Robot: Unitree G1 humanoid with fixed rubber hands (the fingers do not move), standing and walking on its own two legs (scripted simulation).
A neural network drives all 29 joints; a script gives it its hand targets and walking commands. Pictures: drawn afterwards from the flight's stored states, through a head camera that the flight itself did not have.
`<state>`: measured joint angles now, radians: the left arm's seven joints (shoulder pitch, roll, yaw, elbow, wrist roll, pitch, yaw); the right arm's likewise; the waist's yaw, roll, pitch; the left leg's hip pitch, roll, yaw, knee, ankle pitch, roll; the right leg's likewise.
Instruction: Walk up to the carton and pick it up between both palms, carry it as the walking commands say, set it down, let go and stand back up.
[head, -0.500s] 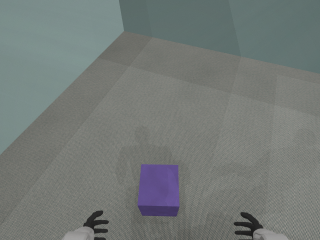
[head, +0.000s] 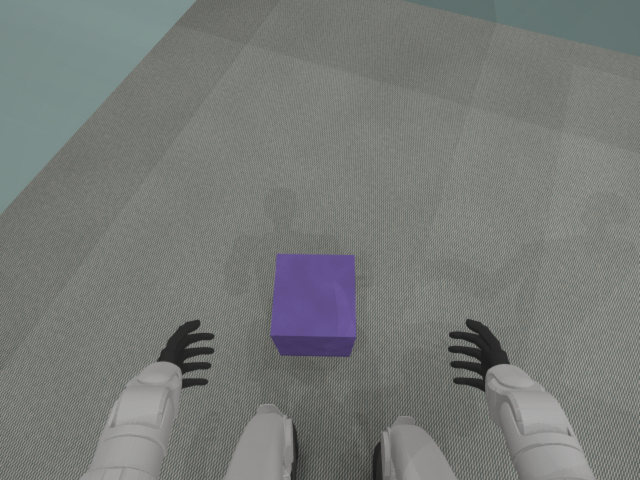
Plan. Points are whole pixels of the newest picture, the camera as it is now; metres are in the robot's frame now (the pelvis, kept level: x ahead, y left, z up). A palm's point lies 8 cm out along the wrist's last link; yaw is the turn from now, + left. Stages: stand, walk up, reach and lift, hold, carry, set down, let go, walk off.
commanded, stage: reach and lift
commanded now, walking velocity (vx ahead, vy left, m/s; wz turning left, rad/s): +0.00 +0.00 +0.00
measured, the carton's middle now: (315, 308) +0.50 +0.04 -0.58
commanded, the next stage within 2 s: none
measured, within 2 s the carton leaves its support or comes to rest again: neither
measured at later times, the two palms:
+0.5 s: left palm (200, 273) +0.42 +0.22 -0.13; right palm (451, 280) +0.41 -0.18 -0.13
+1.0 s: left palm (215, 226) +0.52 +0.21 -0.16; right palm (430, 233) +0.51 -0.17 -0.16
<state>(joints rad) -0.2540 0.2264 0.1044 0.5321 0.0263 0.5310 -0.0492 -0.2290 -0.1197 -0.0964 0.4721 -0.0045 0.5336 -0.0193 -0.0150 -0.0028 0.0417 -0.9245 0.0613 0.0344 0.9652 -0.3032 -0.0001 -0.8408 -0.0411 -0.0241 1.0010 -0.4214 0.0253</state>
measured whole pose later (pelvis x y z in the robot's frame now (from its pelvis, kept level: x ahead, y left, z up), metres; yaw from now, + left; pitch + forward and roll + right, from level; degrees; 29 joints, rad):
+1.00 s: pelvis -0.01 +0.01 -0.06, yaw -2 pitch +47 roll -2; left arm -1.23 0.32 0.35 0.97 0.07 0.13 -0.03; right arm -1.13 -0.16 -0.32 0.80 -0.03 0.15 -0.12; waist 0.00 -0.01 -0.04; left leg -1.63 0.07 0.04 1.04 -0.23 0.02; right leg -1.56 -0.03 0.00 1.09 -0.35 0.04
